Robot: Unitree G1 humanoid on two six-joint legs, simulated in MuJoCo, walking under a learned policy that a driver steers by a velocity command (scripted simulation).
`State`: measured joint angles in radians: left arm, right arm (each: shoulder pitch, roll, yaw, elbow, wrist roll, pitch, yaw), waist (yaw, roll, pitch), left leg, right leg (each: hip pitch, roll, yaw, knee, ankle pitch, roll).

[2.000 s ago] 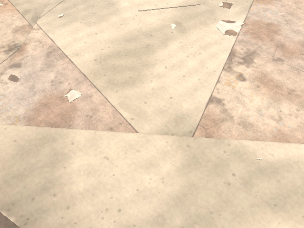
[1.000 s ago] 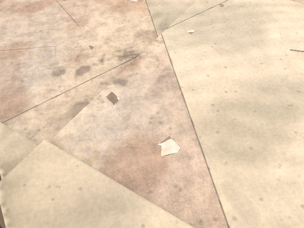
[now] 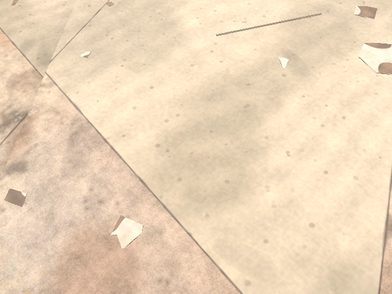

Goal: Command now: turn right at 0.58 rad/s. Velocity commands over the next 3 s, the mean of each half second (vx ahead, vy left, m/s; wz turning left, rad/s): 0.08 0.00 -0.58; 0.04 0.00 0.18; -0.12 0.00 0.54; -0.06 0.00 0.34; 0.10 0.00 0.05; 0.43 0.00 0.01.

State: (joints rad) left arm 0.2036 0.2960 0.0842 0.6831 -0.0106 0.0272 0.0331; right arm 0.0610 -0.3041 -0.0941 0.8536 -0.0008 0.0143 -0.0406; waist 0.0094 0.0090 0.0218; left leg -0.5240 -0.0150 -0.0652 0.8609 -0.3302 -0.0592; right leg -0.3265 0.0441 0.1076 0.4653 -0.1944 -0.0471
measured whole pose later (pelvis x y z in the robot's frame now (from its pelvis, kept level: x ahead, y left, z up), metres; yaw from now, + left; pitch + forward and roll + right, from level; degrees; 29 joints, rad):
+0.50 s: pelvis +0.03 +0.00 +0.00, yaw -18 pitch +2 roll +0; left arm 0.19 0.32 0.08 0.59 -0.02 0.05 0.00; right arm 0.21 -0.29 -0.08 0.85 0.01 0.00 -0.02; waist -0.05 -0.02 0.03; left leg -0.15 0.08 0.11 0.38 -0.26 -0.03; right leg -0.49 -0.05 0.01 0.78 -0.33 0.05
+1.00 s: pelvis +0.06 -0.04 -0.01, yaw -8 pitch +1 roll -1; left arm 0.11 0.28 0.07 0.72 0.00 0.02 0.02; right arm 0.17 -0.31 -0.07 0.78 0.02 0.07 0.00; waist -0.01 0.00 0.07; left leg -0.38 0.06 0.05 0.76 -0.39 -0.04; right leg -0.20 -0.05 -0.19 0.45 -0.26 -0.01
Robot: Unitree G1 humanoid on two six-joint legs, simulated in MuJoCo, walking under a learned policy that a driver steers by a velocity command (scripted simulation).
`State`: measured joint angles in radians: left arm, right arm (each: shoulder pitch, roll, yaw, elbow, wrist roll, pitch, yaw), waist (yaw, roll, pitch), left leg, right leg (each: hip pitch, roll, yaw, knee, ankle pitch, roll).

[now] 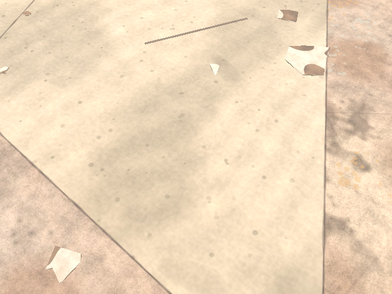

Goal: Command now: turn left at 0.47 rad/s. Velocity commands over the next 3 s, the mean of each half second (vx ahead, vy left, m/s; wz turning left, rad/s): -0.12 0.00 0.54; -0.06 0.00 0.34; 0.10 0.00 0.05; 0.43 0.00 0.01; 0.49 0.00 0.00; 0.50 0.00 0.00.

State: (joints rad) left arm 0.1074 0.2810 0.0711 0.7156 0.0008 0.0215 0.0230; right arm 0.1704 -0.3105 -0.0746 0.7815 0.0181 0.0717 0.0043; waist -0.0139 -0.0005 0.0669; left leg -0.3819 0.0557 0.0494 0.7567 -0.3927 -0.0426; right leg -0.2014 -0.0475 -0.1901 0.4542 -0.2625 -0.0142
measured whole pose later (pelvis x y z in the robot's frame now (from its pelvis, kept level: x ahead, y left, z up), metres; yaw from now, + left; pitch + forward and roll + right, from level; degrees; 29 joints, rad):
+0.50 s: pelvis -0.02 +0.01 +0.01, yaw +18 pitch +2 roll -3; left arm 0.11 0.32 0.10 0.75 -0.02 0.05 0.06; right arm 0.10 -0.31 -0.05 0.66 0.01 0.06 -0.04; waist -0.01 -0.01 0.11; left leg -0.32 -0.07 -0.19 0.43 -0.13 0.04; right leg -0.47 0.07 0.12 1.09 -0.41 0.12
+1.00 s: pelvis -0.05 -0.06 +0.00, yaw +27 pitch -1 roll +1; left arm 0.20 0.22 0.02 0.77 0.00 0.00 0.02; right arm 0.24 -0.31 -0.08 0.77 0.02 0.06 -0.04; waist 0.00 0.03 0.05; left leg -0.26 -0.01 -0.12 0.73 -0.44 -0.11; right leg -0.18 0.02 0.05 0.48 -0.29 -0.03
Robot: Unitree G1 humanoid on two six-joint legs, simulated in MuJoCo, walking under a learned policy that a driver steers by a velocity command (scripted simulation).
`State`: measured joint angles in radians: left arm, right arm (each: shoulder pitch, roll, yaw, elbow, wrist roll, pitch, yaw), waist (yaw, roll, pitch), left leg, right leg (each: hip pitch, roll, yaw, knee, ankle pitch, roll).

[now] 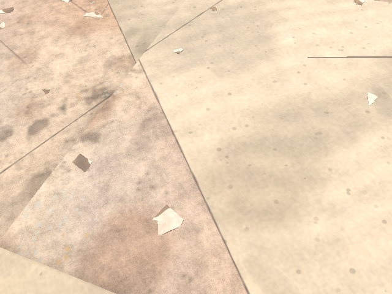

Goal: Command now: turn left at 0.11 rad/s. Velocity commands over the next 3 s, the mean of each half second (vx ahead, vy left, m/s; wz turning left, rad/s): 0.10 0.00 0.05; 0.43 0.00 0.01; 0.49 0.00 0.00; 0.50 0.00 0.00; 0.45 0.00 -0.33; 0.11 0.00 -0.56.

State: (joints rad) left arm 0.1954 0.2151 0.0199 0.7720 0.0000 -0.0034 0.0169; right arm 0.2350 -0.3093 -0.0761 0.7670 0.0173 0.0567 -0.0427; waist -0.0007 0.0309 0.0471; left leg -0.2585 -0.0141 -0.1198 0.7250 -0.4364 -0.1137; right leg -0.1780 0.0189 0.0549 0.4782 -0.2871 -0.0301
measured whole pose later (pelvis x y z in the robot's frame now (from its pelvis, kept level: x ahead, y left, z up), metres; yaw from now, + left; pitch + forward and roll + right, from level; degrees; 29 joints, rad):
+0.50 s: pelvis +0.02 -0.01 -0.01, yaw +0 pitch -1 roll +1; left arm 0.25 0.30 0.06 0.84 -0.03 -0.08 -0.02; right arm 0.34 -0.27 -0.04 0.84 0.02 -0.01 -0.02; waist 0.00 0.03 0.02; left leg -0.15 0.01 -0.09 0.58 -0.40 0.00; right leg -0.24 0.02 -0.03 0.57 -0.30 -0.06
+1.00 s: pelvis +0.25 +0.01 -0.02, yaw +0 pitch +2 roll +2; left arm 0.45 0.29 0.04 0.94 -0.01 -0.04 0.00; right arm -0.04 -0.25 -0.03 0.68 0.02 -0.11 0.06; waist 0.08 -0.03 0.07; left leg -0.49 -0.05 0.05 0.53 -0.07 0.08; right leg 0.09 -0.01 0.01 0.54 -0.46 -0.03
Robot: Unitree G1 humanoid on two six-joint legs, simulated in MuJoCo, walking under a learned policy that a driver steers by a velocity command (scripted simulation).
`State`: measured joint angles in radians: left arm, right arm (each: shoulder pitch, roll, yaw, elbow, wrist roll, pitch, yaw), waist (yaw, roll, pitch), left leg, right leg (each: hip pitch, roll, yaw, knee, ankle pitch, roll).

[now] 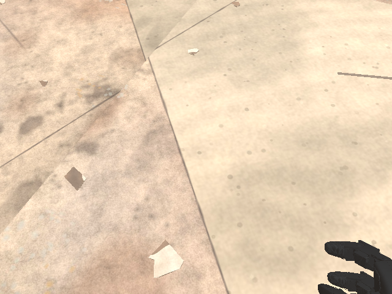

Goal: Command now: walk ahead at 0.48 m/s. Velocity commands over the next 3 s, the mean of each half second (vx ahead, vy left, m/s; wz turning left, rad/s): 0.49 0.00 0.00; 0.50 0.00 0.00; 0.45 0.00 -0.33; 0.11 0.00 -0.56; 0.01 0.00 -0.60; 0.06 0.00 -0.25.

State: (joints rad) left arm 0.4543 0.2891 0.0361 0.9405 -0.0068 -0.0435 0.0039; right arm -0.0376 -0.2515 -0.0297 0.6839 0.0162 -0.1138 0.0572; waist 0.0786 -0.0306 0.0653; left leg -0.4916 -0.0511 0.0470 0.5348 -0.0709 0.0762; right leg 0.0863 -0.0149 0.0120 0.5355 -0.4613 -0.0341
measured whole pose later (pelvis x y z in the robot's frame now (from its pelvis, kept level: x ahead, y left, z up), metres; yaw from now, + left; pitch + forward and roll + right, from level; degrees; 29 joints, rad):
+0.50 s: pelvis +0.30 -0.05 -0.02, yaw +0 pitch +0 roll +5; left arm 0.06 0.30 0.02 0.76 0.00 -0.11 -0.06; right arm 0.36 -0.31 -0.07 0.93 0.01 -0.08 0.00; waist -0.06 -0.05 0.03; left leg -0.09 -0.03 0.04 0.79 -0.42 0.05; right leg -0.39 -0.05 0.03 0.47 -0.09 -0.04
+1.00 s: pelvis +0.57 -0.04 -0.03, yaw +0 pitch +2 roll -1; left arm 0.40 0.29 0.05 0.97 -0.01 -0.05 0.01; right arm -0.01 -0.25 -0.02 0.74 0.01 -0.09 0.04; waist 0.09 0.02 0.02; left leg -0.49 0.01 0.03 0.47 -0.03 0.07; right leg 0.10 0.05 0.00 0.27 -0.39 -0.04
